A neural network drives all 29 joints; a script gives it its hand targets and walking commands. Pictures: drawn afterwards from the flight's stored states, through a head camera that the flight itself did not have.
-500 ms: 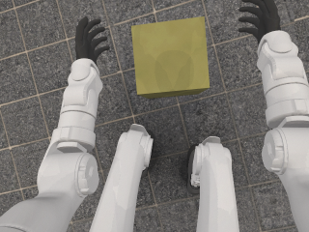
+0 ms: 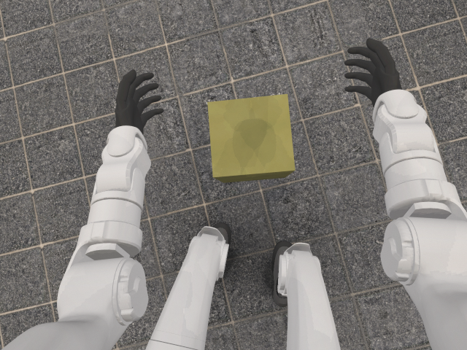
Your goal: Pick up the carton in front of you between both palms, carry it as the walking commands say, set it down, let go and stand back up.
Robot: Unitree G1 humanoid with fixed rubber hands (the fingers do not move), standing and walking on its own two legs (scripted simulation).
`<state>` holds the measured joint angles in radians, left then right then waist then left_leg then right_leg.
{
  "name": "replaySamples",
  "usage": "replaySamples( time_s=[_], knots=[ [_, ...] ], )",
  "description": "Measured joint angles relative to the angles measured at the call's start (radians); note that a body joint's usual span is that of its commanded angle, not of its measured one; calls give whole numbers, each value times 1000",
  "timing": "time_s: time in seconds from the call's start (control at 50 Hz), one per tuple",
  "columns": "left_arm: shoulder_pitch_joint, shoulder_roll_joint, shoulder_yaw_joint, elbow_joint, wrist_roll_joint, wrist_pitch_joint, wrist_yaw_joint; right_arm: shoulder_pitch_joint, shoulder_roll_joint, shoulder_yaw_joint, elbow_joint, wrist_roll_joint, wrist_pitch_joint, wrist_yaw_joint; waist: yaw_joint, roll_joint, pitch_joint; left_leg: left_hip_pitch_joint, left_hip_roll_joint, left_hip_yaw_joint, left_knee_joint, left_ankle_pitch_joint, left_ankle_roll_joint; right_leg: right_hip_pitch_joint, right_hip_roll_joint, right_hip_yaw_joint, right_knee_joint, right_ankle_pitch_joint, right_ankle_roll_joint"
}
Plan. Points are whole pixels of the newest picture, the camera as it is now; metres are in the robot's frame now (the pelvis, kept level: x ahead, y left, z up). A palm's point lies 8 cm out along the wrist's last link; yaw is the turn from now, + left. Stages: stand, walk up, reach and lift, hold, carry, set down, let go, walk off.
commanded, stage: let go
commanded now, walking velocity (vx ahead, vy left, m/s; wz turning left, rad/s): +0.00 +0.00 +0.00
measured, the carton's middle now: (251, 144) +0.49 +0.05 -0.50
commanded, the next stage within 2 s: stand in 1.28 s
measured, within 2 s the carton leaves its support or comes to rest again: neither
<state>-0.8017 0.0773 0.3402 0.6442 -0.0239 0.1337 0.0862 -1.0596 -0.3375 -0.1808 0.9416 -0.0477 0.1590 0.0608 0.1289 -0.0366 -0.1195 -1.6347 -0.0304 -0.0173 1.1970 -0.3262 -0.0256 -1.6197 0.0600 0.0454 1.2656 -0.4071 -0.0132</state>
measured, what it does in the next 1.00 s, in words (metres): rises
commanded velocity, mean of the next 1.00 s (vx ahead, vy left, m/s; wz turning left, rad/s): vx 0.00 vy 0.00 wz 0.00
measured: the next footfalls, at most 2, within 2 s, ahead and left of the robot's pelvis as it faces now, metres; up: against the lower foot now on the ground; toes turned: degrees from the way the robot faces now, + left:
none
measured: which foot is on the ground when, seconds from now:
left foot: down 0.00-1.00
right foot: down 0.00-1.00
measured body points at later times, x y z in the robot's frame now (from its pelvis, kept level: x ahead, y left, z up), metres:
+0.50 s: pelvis +0.08 +0.02 +0.11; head +0.24 +0.00 +0.53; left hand +0.34 +0.25 +0.03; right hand +0.39 -0.20 +0.01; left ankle +0.09 +0.13 -0.59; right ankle +0.06 -0.10 -0.59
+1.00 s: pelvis +0.09 +0.00 +0.15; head +0.10 +0.00 +0.60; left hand +0.26 +0.23 +0.07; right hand +0.25 -0.23 +0.08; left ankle +0.09 +0.13 -0.59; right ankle +0.06 -0.10 -0.59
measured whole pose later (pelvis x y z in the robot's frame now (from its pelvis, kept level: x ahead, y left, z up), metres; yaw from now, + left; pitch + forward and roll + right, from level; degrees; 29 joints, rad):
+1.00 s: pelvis +0.09 +0.00 +0.15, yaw -1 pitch -3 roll +0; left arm 0.22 0.21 0.06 0.42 0.03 0.12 -0.08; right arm 0.23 -0.21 -0.04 0.42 -0.01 0.11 0.08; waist 0.00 -0.02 0.09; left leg -0.15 -0.02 -0.04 0.45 -0.24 -0.01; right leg -0.11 0.04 0.05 0.46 -0.29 -0.03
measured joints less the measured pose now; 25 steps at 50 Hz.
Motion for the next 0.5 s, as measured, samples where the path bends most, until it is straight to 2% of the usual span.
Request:
replaySamples(
  time_s=[0.08,0.2,0.32,0.5],
  knots=[
    [56,-4,-12,0,43,-14,-29,60,32,-42,-14,-44,-16,-18,-16,2,-1,90,4,-3,-84,21,3,92,1,2,-90,25,1],
    [245,15,-69,-50,108,-37,-106,305,115,-46,-165,-48,-32,-84,-42,18,13,269,14,-4,-205,32,12,277,7,7,-232,50,5],
    [441,57,-152,-93,87,-61,-157,566,156,-20,-309,-35,-59,-111,-45,40,44,471,14,0,-308,29,24,485,2,16,-350,56,11],
    [735,99,-266,-179,9,-111,-171,856,153,36,-368,-1,-126,-89,-34,69,38,778,5,-5,-463,29,35,802,-14,19,-523,62,13]
  ],
)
